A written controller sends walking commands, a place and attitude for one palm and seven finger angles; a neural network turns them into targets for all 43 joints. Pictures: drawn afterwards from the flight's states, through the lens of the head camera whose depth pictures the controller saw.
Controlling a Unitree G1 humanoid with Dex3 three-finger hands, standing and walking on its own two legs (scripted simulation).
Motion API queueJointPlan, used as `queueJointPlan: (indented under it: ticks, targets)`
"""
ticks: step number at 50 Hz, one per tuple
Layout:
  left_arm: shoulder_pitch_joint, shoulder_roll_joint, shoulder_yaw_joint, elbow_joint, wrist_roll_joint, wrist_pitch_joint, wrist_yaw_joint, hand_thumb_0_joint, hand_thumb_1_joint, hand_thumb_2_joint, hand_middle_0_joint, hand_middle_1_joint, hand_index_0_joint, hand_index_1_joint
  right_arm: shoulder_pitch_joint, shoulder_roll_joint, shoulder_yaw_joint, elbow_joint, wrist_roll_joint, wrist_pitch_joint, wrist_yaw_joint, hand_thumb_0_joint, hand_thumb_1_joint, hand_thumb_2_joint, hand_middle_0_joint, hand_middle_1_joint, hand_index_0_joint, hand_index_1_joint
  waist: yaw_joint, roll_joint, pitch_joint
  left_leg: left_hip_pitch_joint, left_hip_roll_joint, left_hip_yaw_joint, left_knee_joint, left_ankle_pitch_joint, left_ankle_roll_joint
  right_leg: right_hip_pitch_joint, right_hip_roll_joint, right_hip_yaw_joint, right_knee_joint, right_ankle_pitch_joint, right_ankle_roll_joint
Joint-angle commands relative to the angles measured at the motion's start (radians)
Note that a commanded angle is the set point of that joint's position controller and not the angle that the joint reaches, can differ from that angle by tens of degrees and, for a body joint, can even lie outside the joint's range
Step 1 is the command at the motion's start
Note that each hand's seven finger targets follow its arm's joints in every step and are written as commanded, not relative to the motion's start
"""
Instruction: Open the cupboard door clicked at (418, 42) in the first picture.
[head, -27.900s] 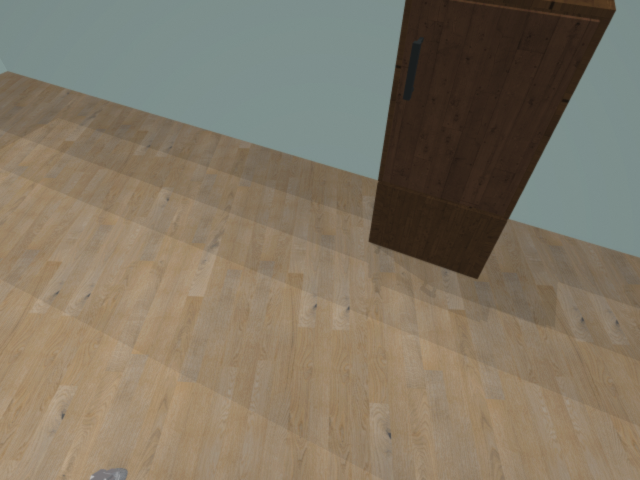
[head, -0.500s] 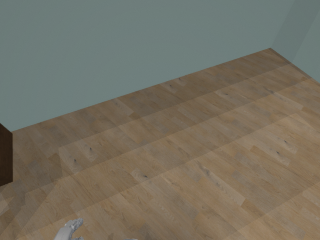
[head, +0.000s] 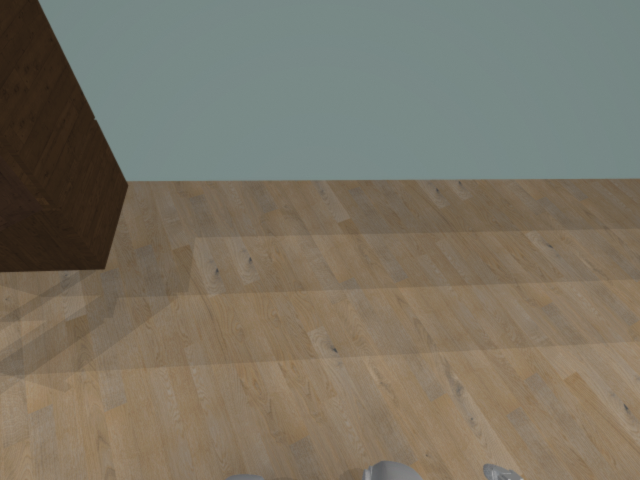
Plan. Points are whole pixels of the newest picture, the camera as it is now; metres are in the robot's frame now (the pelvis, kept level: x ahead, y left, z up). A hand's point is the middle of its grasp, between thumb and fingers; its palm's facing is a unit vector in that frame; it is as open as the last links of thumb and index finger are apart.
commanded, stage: turn to face it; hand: left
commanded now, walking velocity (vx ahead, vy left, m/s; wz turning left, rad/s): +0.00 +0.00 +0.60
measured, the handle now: out of the picture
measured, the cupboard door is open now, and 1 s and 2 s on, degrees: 42 42 42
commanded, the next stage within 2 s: take the last steps up to it in 1.24 s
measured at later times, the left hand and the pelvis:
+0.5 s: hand out of the picture +0.04 +0.15 -0.15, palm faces +0.31 -0.92 -0.24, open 7.4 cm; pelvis +0.02 -0.05 +0.01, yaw +19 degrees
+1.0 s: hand out of the picture +0.01 +0.20 -0.15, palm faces +0.57 -0.78 -0.25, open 7.4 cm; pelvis +0.04 -0.03 +0.01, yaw +35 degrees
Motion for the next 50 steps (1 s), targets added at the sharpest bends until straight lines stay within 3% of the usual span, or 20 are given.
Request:
queueJointPlan:
  ticks: [1, 6, 10, 11, 12, 13, 15, 17, 21, 25, 29, 30, 31, 32, 34, 36, 38, 43, 47, 50]
  targets:
    - [-0.034, 0.054, 0.014, -0.102, -0.003, -0.041, -0.009, 0.000, 0.900, 0.900, -0.200, -0.300, -0.200, -0.300, 0.061, -0.207, -0.044, -0.039, -0.001, -0.015, -0.023, 0.000, -0.900, -0.900, 0.200, 0.300, 0.200, 0.300, -0.025, 0.191, -0.149, 0.203, 0.236, -0.231, -0.207, 0.580, 0.136, -0.077, 0.009, 0.049, -0.032, 0.072, 0.011]
    - [-0.056, 0.049, 0.007, -0.127, -0.007, -0.041, -0.007, 0.000, 0.900, 0.900, -0.200, -0.300, -0.200, -0.300, 0.043, -0.219, -0.054, -0.044, -0.006, -0.002, -0.016, 0.000, -0.900, -0.900, 0.200, 0.300, 0.200, 0.300, -0.027, 0.219, -0.129, 0.118, 0.219, -0.293, -0.203, 0.445, 0.137, 0.052, 0.058, 0.027, -0.274, 0.055, 0.004]
    - [0.075, 0.077, 0.017, -0.106, -0.008, -0.065, -0.001, 0.000, 0.900, 0.900, -0.200, -0.300, -0.200, -0.300, -0.020, -0.205, -0.062, -0.068, 0.006, 0.006, -0.011, 0.000, -0.900, -0.900, 0.200, 0.300, 0.200, 0.300, 0.040, 0.173, -0.157, -0.043, 0.146, -0.307, -0.081, 0.323, 0.074, 0.360, 0.079, 0.012, -0.649, 0.272, -0.015]
    - [0.117, 0.145, 0.033, -0.100, 0.005, -0.077, 0.008, 0.000, 0.900, 0.900, -0.200, -0.300, -0.200, -0.300, -0.005, -0.148, -0.057, -0.078, 0.015, 0.005, -0.005, 0.000, -0.900, -0.900, 0.200, 0.300, 0.200, 0.300, 0.058, -0.018, -0.180, -0.202, 0.043, -0.221, 0.084, 0.074, 0.006, 0.514, -0.106, 0.190, -0.796, 0.284, -0.062]
    - [0.117, 0.225, 0.043, -0.107, 0.016, -0.079, 0.014, 0.000, 0.900, 0.900, -0.200, -0.300, -0.200, -0.300, -0.012, -0.100, -0.050, -0.100, 0.017, 0.003, 0.001, 0.000, -0.900, -0.900, 0.200, 0.300, 0.200, 0.300, 0.064, -0.271, -0.154, -0.319, -0.090, -0.056, 0.365, -0.319, -0.061, 0.493, -0.377, 0.445, -0.849, 0.410, -0.191]
    - [0.095, 0.202, 0.032, -0.114, 0.007, -0.079, 0.017, 0.000, 0.900, 0.900, -0.200, -0.300, -0.200, -0.300, -0.017, -0.146, -0.057, -0.091, 0.005, 0.012, 0.004, 0.000, -0.900, -0.900, 0.200, 0.300, 0.200, 0.300, 0.052, -0.206, -0.132, -0.295, -0.026, -0.116, 0.564, -0.309, -0.049, 0.373, -0.391, 0.404, -0.830, 0.418, -0.244]
    - [-0.025, 0.126, 0.017, -0.138, 0.002, -0.072, 0.021, 0.000, 0.900, 0.900, -0.200, -0.300, -0.200, -0.300, 0.004, -0.134, -0.062, -0.053, 0.007, 0.031, 0.013, 0.000, -0.900, -0.900, 0.200, 0.300, 0.200, 0.300, -0.012, -0.165, -0.083, -0.294, 0.024, -0.106, 0.712, -0.170, -0.062, 0.296, -0.285, 0.247, -0.813, 0.408, -0.216]
    - [-0.054, 0.089, 0.003, -0.149, 0.002, -0.081, 0.018, 0.000, 0.900, 0.900, -0.200, -0.300, -0.200, -0.300, 0.013, -0.105, -0.048, -0.033, 0.005, 0.036, 0.025, 0.000, -0.900, -0.900, 0.200, 0.300, 0.200, 0.300, -0.035, -0.145, -0.072, -0.271, 0.035, -0.060, 0.684, -0.088, -0.082, 0.287, -0.213, 0.080, -0.784, 0.542, -0.180]
    - [0.043, 0.114, 0.015, -0.114, 0.006, -0.085, 0.018, 0.000, 0.900, 0.900, -0.200, -0.300, -0.200, -0.300, -0.049, -0.075, -0.035, -0.038, 0.010, 0.036, 0.029, 0.000, -0.900, -0.900, 0.200, 0.300, 0.200, 0.300, 0.011, -0.097, -0.096, -0.240, 0.031, 0.008, 0.453, -0.128, -0.095, 0.416, -0.230, 0.010, -0.743, 0.711, -0.185]
    - [0.093, 0.138, 0.027, -0.087, 0.013, -0.081, 0.016, 0.000, 0.900, 0.900, -0.200, -0.300, -0.200, -0.300, -0.095, -0.060, -0.023, -0.051, 0.015, 0.024, 0.031, 0.000, -0.900, -0.900, 0.200, 0.300, 0.200, 0.300, 0.041, -0.146, -0.111, -0.173, 0.026, 0.062, 0.238, -0.159, -0.080, 0.463, -0.258, -0.030, -0.687, 0.816, -0.190]
    - [0.080, 0.165, 0.042, -0.083, 0.005, -0.075, 0.008, 0.000, 0.900, 0.900, -0.200, -0.300, -0.200, -0.300, -0.018, -0.087, -0.026, -0.044, 0.011, 0.010, 0.025, 0.000, -0.900, -0.900, 0.200, 0.300, 0.200, 0.300, -0.003, -0.114, -0.150, 0.030, -0.003, 0.103, -0.027, -0.012, -0.048, 0.391, -0.257, -0.093, -0.543, 0.793, -0.137]
    - [0.062, 0.154, 0.039, -0.087, -0.002, -0.073, 0.004, 0.000, 0.900, 0.900, -0.200, -0.300, -0.200, -0.300, 0.051, -0.124, -0.038, -0.030, 0.008, 0.004, 0.026, 0.000, -0.900, -0.900, 0.200, 0.300, 0.200, 0.300, -0.049, -0.037, -0.189, 0.188, 0.025, 0.063, -0.145, 0.139, -0.026, 0.296, -0.237, -0.132, -0.400, 0.718, -0.092]
    - [0.060, 0.095, 0.031, -0.124, -0.011, -0.066, -0.004, 0.000, 0.900, 0.900, -0.200, -0.300, -0.200, -0.300, 0.124, -0.250, -0.067, -0.024, -0.003, -0.005, 0.018, 0.000, -0.900, -0.900, 0.200, 0.300, 0.200, 0.300, -0.089, 0.265, -0.245, 0.393, 0.288, -0.289, -0.177, 0.478, 0.102, 0.006, -0.100, -0.169, -0.163, 0.208, -0.012]
    - [-0.018, 0.056, 0.007, -0.171, -0.005, -0.058, -0.001, 0.000, 0.900, 0.900, -0.200, -0.300, -0.200, -0.300, 0.198, -0.318, -0.080, -0.007, 0.002, 0.004, 0.007, 0.000, -0.900, -0.900, 0.200, 0.300, 0.200, 0.300, -0.123, 0.365, -0.236, 0.378, 0.454, -0.465, -0.199, 0.758, 0.237, -0.125, -0.024, -0.069, -0.009, -0.217, 0.001]
    - [-0.094, 0.060, 0.014, -0.157, -0.001, -0.042, 0.009, 0.000, 0.900, 0.900, -0.200, -0.300, -0.200, -0.300, 0.158, -0.280, -0.071, -0.012, -0.001, 0.000, -0.017, 0.000, -0.900, -0.900, 0.200, 0.300, 0.200, 0.300, -0.104, 0.283, -0.177, 0.259, 0.377, -0.411, -0.217, 0.533, 0.215, -0.166, -0.030, 0.048, 0.081, -0.106, -0.003]
    - [-0.055, 0.068, 0.019, -0.114, 0.002, -0.038, -0.007, 0.000, 0.900, 0.900, -0.200, -0.300, -0.200, -0.300, 0.044, -0.224, -0.050, -0.042, -0.003, -0.005, -0.021, 0.000, -0.900, -0.900, 0.200, 0.300, 0.200, 0.300, -0.041, 0.211, -0.111, 0.143, 0.279, -0.294, -0.251, 0.412, 0.154, -0.118, -0.025, 0.062, 0.083, 0.044, 0.004]
    - [-0.012, 0.066, 0.020, -0.090, 0.004, -0.034, -0.012, 0.000, 0.900, 0.900, -0.200, -0.300, -0.200, -0.300, 0.027, -0.206, -0.041, -0.045, 0.001, -0.013, -0.020, 0.000, -0.900, -0.900, 0.200, 0.300, 0.200, 0.300, -0.017, 0.203, -0.114, 0.140, 0.230, -0.231, -0.254, 0.418, 0.126, -0.090, -0.013, 0.054, 0.050, 0.109, 0.011]
    - [-0.040, 0.055, 0.012, -0.107, 0.000, -0.037, -0.008, 0.000, 0.900, 0.900, -0.200, -0.300, -0.200, -0.300, 0.067, -0.211, -0.045, -0.032, 0.000, -0.012, -0.017, 0.000, -0.900, -0.900, 0.200, 0.300, 0.200, 0.300, -0.028, 0.172, -0.131, 0.171, 0.228, -0.280, -0.246, 0.416, 0.148, -0.061, 0.020, 0.049, -0.093, 0.102, 0.018]
    - [-0.061, 0.045, 0.005, -0.126, -0.004, -0.041, -0.005, 0.000, 0.900, 0.900, -0.200, -0.300, -0.200, -0.300, 0.058, -0.202, -0.051, -0.035, -0.005, -0.002, -0.015, 0.000, -0.900, -0.900, 0.200, 0.300, 0.200, 0.300, -0.033, 0.231, -0.125, 0.113, 0.207, -0.319, -0.220, 0.390, 0.145, 0.052, 0.062, 0.029, -0.279, 0.069, 0.005]
    - [0.002, 0.046, 0.005, -0.116, -0.009, -0.055, -0.002, 0.000, 0.900, 0.900, -0.200, -0.300, -0.200, -0.300, 0.034, -0.201, -0.055, -0.041, -0.002, 0.003, -0.016, 0.000, -0.900, -0.900, 0.200, 0.300, 0.200, 0.300, -0.005, 0.235, -0.146, 0.065, 0.186, -0.349, -0.153, 0.454, 0.129, 0.202, 0.102, 0.015, -0.475, 0.145, -0.010]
